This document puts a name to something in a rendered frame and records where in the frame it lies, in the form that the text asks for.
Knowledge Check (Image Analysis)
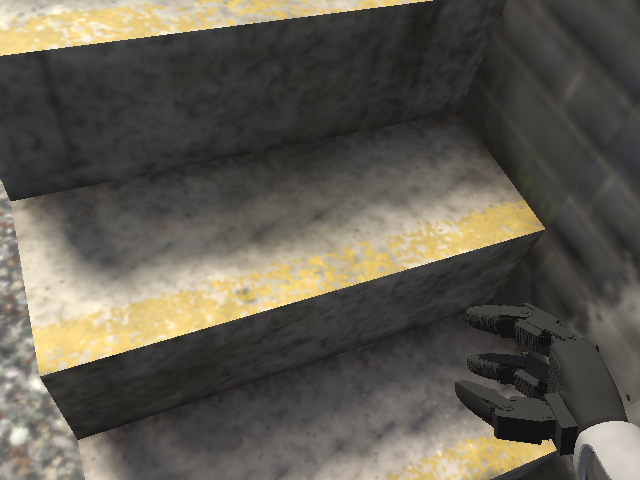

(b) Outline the robot right forearm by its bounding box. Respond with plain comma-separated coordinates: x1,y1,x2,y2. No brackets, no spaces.
573,421,640,480

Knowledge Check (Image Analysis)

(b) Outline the right robot hand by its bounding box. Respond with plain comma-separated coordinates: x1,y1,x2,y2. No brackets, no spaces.
455,303,630,456

